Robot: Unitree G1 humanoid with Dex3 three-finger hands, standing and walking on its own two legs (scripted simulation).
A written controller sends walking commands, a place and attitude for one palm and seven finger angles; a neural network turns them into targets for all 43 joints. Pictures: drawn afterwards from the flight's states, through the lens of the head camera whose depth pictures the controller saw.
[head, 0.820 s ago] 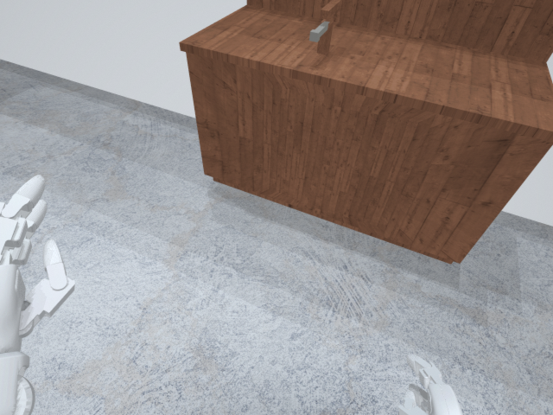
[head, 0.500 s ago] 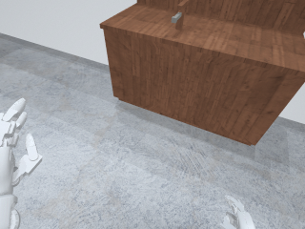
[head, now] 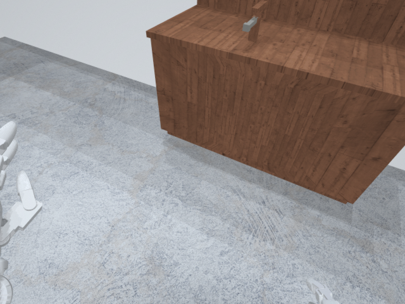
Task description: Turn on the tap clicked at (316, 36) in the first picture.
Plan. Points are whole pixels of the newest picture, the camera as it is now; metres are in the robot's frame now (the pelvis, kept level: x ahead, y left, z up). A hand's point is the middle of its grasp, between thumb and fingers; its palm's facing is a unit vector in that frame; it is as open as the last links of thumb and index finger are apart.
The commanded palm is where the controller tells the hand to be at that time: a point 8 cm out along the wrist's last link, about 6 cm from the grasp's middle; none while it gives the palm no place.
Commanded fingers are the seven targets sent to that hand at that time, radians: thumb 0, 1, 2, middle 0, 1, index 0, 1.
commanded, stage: walk to a spot facing it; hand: left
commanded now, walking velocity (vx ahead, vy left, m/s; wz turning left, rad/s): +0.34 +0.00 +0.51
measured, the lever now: (246, 27) +1.16 -0.15 +0.10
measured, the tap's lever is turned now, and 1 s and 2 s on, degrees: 0 0 0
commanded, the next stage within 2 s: none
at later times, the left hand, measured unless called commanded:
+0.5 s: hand (26, 169) +0.26 +0.28 +0.19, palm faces +0.60 -0.69 -0.41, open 7.4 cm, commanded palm +0.19 +0.31 +0.20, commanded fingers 0.00 0.90 0.90 -0.20 -0.30 -0.20 -0.30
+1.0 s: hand (30, 131) +0.34 +0.31 +0.20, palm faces +0.74 -0.53 -0.41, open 7.4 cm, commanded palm +0.27 +0.33 +0.20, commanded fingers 0.00 0.90 0.90 -0.20 -0.30 -0.20 -0.30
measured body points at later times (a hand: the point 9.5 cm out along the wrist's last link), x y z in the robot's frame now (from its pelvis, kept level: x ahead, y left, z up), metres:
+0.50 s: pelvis +0.10 +0.00 +0.00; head +0.12 +0.01 +0.45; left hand +0.23 +0.32 +0.21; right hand +0.34 -0.17 -0.08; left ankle +0.11 +0.13 -0.72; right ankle +0.11 -0.13 -0.65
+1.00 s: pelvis +0.25 +0.00 +0.00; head +0.27 +0.03 +0.45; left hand +0.29 +0.33 +0.22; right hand +0.51 -0.17 -0.07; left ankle +0.27 +0.14 -0.72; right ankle +0.24 -0.13 -0.71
